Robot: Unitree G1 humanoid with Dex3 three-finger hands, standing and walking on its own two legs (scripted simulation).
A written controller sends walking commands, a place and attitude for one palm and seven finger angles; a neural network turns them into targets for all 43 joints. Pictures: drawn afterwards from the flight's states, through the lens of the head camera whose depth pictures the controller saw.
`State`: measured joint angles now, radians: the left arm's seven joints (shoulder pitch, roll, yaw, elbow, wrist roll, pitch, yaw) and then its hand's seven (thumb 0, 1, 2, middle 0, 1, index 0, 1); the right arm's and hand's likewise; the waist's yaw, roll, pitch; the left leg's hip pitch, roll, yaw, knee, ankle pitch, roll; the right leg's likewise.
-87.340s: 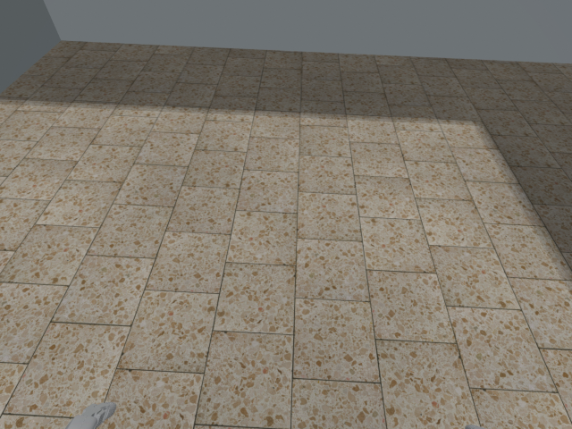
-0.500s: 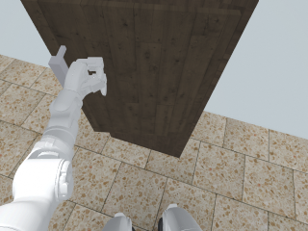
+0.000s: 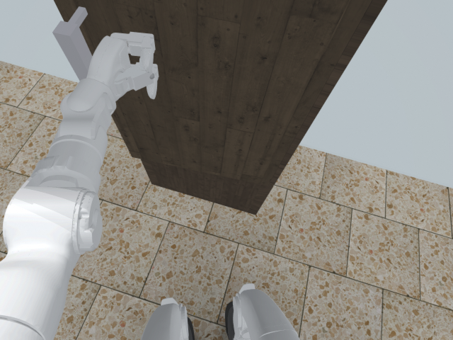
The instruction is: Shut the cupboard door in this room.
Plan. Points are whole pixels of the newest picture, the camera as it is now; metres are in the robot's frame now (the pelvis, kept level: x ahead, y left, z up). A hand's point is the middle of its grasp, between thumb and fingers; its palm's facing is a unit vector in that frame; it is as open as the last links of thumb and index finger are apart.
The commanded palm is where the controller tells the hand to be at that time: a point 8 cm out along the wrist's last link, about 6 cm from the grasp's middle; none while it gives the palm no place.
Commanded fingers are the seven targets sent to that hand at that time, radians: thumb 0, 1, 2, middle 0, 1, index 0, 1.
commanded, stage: push the door shut along its arc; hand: left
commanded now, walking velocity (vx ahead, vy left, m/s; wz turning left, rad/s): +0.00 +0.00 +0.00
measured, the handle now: (89, 56) +0.58 +0.16 +0.10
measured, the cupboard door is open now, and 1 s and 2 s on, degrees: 5 0 0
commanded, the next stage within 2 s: pull the fist back off the door in 0.20 s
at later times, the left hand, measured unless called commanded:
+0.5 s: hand (165, 63) +0.55 +0.04 +0.10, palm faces +0.03 -0.99 +0.12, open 2.9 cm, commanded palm +0.52 +0.07 +0.10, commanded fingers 0.00 0.90 0.90 -1.30 -1.50 -1.30 -1.50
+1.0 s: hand (172, 98) +0.49 +0.03 +0.09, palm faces +0.01 -1.00 -0.06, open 3.1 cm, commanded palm +0.45 +0.08 +0.10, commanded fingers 0.00 0.90 0.90 -1.30 -1.50 -1.30 -1.50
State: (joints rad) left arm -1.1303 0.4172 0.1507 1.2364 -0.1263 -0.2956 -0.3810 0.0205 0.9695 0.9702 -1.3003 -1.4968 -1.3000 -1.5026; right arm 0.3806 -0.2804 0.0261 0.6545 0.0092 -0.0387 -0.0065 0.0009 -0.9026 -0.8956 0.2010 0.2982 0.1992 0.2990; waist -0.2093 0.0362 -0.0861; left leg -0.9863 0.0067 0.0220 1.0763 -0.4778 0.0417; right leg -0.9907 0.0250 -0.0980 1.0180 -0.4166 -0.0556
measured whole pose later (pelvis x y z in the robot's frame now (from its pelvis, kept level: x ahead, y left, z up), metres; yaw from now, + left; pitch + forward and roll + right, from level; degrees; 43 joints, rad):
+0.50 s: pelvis +0.00 +0.00 +0.00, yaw +0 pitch +24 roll -2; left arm -1.13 0.20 0.26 1.21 -0.08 -0.33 0.16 0.00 0.82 0.95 -1.30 -1.50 -1.30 -1.50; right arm 0.44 -0.25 0.00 0.65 -0.07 -0.05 0.09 0.00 -0.90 -0.90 0.20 0.30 0.20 0.30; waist -0.20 0.05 -0.14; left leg -1.03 0.01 0.02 1.09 -0.49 0.04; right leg -1.04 0.03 -0.09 1.04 -0.43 -0.05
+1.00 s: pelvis +0.01 -0.02 +0.02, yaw +0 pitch +18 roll +0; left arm -0.84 0.15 0.14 1.11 -0.02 -0.46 0.18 0.01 0.90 0.90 -1.30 -1.50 -1.30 -1.50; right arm 0.42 -0.27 -0.03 0.65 -0.03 0.03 0.09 0.00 -0.90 -0.90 0.20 0.30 0.20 0.30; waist -0.14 0.03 -0.11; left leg -0.82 0.01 0.04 0.95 -0.44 0.01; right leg -0.85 0.04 -0.08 0.94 -0.40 -0.08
